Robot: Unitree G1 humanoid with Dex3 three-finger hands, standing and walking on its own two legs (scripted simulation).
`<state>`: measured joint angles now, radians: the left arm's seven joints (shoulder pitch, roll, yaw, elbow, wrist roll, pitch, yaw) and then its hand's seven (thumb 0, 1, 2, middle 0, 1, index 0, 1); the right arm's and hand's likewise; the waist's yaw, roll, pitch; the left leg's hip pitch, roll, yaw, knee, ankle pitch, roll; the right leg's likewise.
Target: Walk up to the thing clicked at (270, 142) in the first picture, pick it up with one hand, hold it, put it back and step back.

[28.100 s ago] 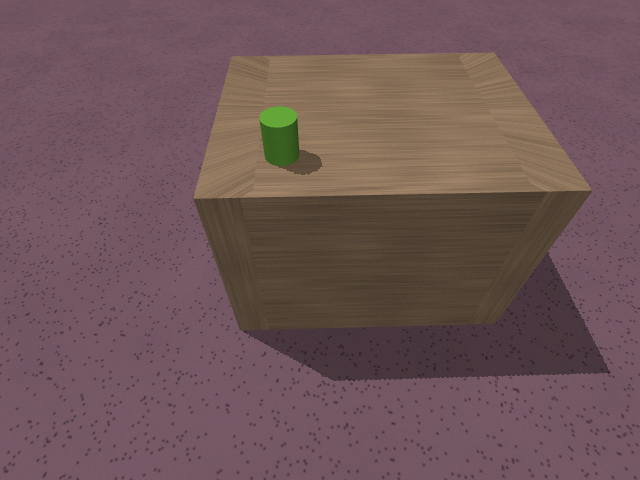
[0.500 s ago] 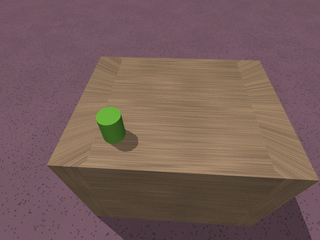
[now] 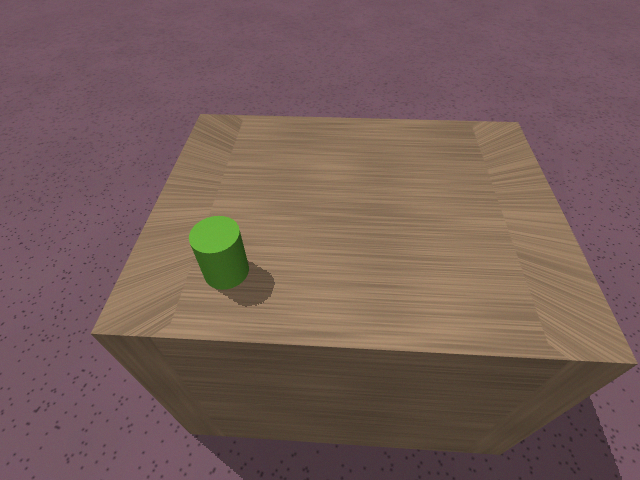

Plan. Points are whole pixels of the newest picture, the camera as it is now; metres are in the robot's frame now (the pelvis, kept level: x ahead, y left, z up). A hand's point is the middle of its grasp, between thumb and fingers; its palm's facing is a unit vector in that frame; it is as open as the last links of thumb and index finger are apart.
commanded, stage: stand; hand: left
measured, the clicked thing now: (220, 253) +0.49 +0.22 -0.08
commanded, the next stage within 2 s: step back in 0.30 s
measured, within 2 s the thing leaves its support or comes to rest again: neither
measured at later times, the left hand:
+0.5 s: hand out of the picture +0.07 +0.28 -0.17, palm faces -0.02 -0.93 -0.38, open 7.4 cm
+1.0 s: hand out of the picture +0.00 +0.31 -0.18, palm faces -0.09 -0.92 -0.39, open 7.4 cm
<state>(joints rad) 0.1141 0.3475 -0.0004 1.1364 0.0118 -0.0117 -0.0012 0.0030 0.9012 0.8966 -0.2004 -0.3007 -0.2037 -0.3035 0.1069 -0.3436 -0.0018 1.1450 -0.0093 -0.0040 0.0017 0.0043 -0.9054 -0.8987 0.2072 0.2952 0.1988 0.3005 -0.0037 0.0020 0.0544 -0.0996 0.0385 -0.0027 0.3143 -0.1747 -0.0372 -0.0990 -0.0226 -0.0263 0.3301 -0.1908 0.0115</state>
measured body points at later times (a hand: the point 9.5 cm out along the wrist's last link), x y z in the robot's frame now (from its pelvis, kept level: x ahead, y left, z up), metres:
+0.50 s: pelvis -0.03 +0.02 -0.01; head +0.03 +0.01 +0.43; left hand +0.08 +0.33 -0.14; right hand +0.06 -0.31 -0.14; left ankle -0.03 +0.14 -0.72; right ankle -0.01 -0.12 -0.75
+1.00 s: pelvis -0.12 +0.04 -0.03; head -0.05 +0.04 +0.41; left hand +0.00 +0.35 -0.16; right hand -0.02 -0.27 -0.15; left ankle -0.05 +0.15 -0.75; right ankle -0.15 -0.08 -0.75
